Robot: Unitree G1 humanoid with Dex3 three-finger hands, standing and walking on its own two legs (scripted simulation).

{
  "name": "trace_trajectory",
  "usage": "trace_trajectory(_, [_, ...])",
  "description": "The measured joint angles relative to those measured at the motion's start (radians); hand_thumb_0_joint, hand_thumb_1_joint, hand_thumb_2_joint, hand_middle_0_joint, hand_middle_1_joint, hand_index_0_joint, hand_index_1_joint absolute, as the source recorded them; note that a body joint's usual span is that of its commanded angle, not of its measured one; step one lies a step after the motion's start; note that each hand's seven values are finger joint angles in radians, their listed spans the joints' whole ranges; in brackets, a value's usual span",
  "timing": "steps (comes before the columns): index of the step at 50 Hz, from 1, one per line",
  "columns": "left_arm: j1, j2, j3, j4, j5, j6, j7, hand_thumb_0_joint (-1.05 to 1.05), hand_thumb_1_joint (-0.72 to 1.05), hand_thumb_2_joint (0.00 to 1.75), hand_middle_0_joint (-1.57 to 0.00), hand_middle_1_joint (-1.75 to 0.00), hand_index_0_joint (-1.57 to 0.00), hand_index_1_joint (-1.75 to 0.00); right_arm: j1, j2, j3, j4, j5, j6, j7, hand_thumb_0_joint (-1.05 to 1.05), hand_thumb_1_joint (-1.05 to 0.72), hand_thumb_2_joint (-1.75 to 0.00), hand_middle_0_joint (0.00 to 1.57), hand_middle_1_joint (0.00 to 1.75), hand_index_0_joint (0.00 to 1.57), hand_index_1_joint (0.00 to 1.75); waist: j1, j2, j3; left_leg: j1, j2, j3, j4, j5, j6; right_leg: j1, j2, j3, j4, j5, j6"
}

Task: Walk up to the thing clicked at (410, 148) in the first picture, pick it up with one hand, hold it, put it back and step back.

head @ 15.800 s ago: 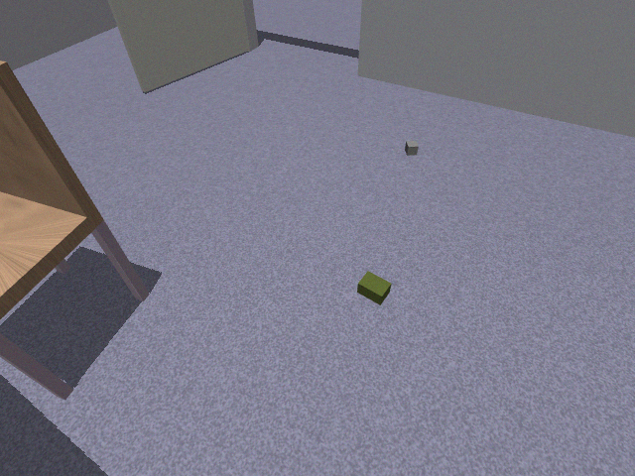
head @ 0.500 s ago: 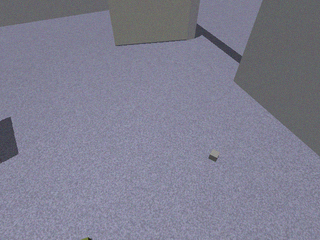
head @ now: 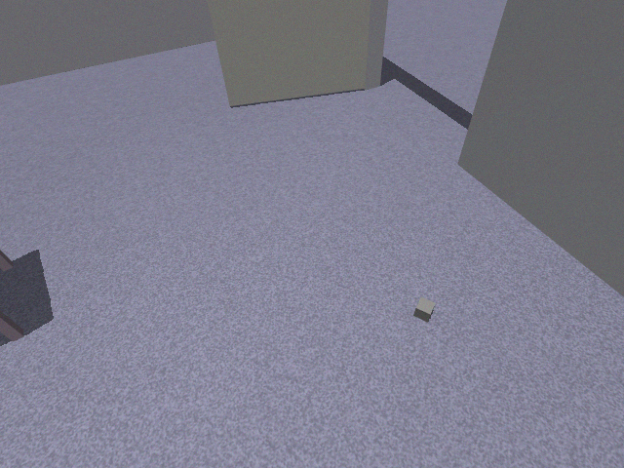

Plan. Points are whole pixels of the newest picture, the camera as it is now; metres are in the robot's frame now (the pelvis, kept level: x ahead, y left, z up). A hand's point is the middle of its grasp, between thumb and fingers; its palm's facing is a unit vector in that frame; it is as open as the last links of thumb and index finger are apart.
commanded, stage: stand
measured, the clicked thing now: (424, 309) +0.77 -0.39 -0.75
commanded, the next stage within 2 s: none
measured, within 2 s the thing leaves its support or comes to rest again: neither
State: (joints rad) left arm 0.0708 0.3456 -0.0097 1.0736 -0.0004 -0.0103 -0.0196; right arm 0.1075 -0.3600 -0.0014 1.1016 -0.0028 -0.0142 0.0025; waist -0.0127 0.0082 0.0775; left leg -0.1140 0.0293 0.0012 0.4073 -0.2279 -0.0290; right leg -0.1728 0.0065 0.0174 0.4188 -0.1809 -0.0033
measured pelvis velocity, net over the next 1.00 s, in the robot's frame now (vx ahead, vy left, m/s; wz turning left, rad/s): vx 0.00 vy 0.00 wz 0.02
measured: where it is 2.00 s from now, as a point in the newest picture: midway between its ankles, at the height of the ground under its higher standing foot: outside the picture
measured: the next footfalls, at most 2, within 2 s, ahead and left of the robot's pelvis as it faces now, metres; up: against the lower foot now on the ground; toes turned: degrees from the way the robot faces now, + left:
none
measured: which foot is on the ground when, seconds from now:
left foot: down 0.00-1.00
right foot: down 0.00-1.00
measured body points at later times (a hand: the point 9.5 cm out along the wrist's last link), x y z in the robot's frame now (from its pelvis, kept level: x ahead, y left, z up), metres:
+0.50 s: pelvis -0.01 +0.01 +0.00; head -0.01 +0.01 +0.45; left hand +0.04 +0.31 -0.13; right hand +0.06 -0.30 -0.13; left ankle +0.00 +0.14 -0.74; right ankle +0.03 -0.12 -0.74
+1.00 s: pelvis +0.00 +0.00 +0.00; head +0.01 +0.00 +0.45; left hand +0.07 +0.31 -0.13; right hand +0.08 -0.30 -0.13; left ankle +0.00 +0.14 -0.74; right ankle +0.03 -0.12 -0.74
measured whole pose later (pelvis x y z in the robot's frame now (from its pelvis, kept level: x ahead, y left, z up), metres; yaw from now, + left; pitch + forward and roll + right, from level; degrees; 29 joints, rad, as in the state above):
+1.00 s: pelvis +0.00 +0.00 +0.00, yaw +1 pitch -2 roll +0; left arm 0.10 0.35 -0.01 1.14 0.01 -0.01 -0.01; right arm 0.10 -0.35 -0.01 1.16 -0.01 -0.01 0.01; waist 0.00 0.01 0.05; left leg -0.10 0.02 -0.01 0.32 -0.17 -0.03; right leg -0.16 -0.01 0.00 0.34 -0.14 0.00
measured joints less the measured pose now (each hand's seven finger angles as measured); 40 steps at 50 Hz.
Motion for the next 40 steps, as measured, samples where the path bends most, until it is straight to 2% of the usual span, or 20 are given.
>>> trace_trajectory(6, [-0.014,0.009,0.004,0.038,0.002,-0.004,0.004,0.0,0.9,0.9,-0.2,-0.3,-0.2,-0.3,-0.02,0.022,0.003,0.028,-0.006,0.003,0.01,0.01,-0.9,-0.9,0.21,0.3,0.2,0.3,0.006,-0.004,-0.007,0.013,-0.004,0.0,-0.048,0.036,0.003,0.016,-0.004,0.0,-0.054,0.038,0.005])
trace_trajectory(13, [0.006,0.018,0.01,0.072,0.006,-0.006,0.005,0.0,0.9,0.9,-0.2,-0.3,-0.2,-0.3,-0.015,0.022,-0.006,0.057,-0.012,0.002,0.015,0.01,-0.9,-0.9,0.21,0.3,0.2,0.3,0.015,-0.012,-0.01,0.014,-0.011,0.0,-0.075,0.058,0.007,0.018,-0.011,0.0,-0.079,0.058,0.009])
trace_trajectory(23, [0.042,0.016,0.008,0.093,0.009,-0.001,0.006,0.0,0.9,0.9,-0.2,-0.3,-0.2,-0.3,-0.009,0.01,-0.015,0.07,-0.013,0.007,0.014,0.01,-0.9,-0.9,0.2,0.3,0.2,0.3,0.021,-0.018,-0.014,0.006,-0.017,-0.004,-0.082,0.065,0.01,0.011,-0.017,-0.003,-0.085,0.063,0.013])
trace_trajectory(40, [0.048,0.007,0.002,0.08,0.01,-0.003,0.007,0.0,0.9,0.9,-0.2,-0.3,-0.2,-0.3,-0.011,0.013,-0.007,0.06,-0.011,0.007,0.014,0.01,-0.9,-0.9,0.2,0.3,0.2,0.3,0.02,-0.009,-0.025,0.004,-0.015,-0.011,-0.081,0.058,0.007,0.009,-0.016,-0.01,-0.077,0.05,0.009])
